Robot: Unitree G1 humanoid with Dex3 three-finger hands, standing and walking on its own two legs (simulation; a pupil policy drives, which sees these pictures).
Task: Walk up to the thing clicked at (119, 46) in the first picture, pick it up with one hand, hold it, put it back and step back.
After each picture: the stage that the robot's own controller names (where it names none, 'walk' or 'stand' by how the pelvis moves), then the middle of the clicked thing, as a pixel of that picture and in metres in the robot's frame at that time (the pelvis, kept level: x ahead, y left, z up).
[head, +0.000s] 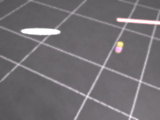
stand; (119, 47) +1.38 -0.47 -0.72
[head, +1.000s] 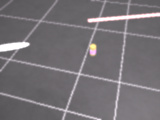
walk; (92, 50) +1.31 -0.06 -0.69
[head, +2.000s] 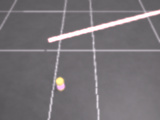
walk; (60, 84) +0.80 +0.22 -0.71
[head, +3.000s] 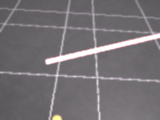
walk; out of the picture +0.48 +0.17 -0.70
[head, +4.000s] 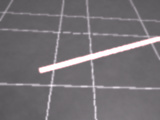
stand; out of the picture +0.36 +0.17 -0.72
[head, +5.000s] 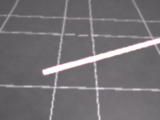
stand; out of the picture +0.36 +0.15 -0.73
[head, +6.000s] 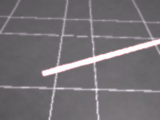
stand; out of the picture +0.35 +0.17 -0.73
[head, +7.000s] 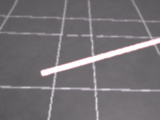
stand; out of the picture +0.35 +0.17 -0.73
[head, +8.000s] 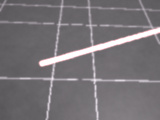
go down; out of the picture +0.35 +0.17 -0.72
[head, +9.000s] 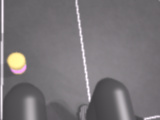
go down; (17, 64) +0.44 +0.19 -0.31
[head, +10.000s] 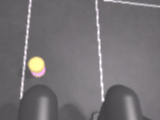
close in; (37, 67) +0.44 +0.17 -0.32
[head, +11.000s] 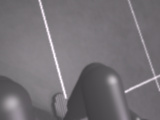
close in; out of the picture +0.44 +0.23 -0.23
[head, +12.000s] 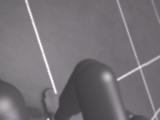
close; out of the picture +0.43 +0.24 -0.23
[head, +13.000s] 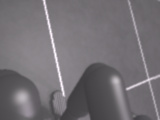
lift; out of the picture +0.38 +0.21 -0.23
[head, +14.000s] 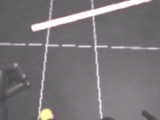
lift; (46, 116) +0.33 +0.17 -0.54
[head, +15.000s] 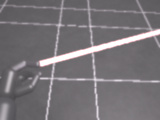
close; out of the picture +0.30 +0.17 -0.68
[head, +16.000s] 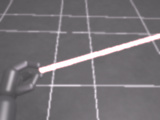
stand; out of the picture +0.28 +0.18 -0.69
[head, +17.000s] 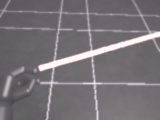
hold; out of the picture +0.29 +0.18 -0.69
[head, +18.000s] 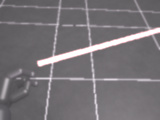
crouch; out of the picture +0.30 +0.17 -0.67
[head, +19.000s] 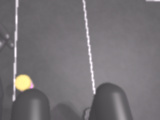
crouch; (24, 84) +0.38 +0.19 -0.35
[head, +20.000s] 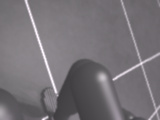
lower; out of the picture +0.35 +0.23 -0.24
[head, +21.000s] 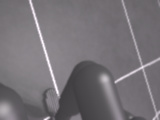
lower; out of the picture +0.35 +0.23 -0.24
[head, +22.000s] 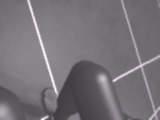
lower; out of the picture +0.36 +0.23 -0.25
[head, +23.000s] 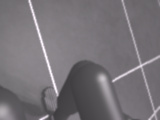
lower; out of the picture +0.36 +0.23 -0.25
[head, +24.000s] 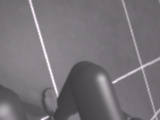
loosen; out of the picture +0.35 +0.23 -0.26
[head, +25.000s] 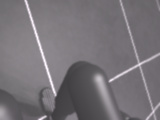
withdraw; out of the picture +0.35 +0.23 -0.26
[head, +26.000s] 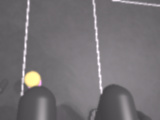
walk; (33, 81) +0.37 +0.18 -0.34
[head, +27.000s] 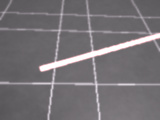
stand; out of the picture +0.30 +0.16 -0.66
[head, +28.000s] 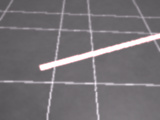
stand; out of the picture +0.30 +0.17 -0.67
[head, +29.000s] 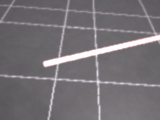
stand; out of the picture +0.30 +0.17 -0.68
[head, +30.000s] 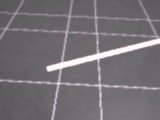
walk; out of the picture +0.31 +0.17 -0.72
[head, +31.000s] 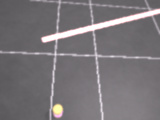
walk; (57, 111) +0.43 +0.11 -0.70
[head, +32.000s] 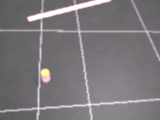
walk; (45, 75) +0.70 +0.24 -0.70
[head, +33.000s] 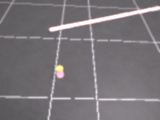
stand; (59, 71) +0.95 +0.21 -0.70
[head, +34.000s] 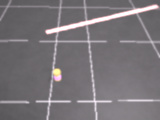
stand; (57, 75) +0.93 +0.23 -0.72
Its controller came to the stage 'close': yes
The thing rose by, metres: 0.03
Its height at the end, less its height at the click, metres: +0.00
